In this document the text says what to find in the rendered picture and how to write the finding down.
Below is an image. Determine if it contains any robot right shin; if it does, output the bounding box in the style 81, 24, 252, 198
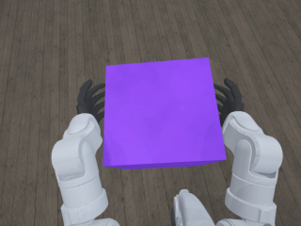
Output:
175, 189, 189, 226

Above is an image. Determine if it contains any robot right forearm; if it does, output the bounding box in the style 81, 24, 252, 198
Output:
221, 111, 283, 226

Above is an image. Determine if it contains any right robot thigh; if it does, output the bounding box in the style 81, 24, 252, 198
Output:
173, 192, 215, 226

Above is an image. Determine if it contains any robot left forearm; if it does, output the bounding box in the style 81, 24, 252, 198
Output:
51, 113, 108, 226

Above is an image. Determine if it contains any carton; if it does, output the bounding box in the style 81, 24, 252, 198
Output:
103, 57, 227, 170

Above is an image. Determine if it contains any right robot hand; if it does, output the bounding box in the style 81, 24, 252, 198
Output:
214, 78, 245, 127

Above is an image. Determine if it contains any left robot hand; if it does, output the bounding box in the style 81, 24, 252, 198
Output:
76, 79, 105, 124

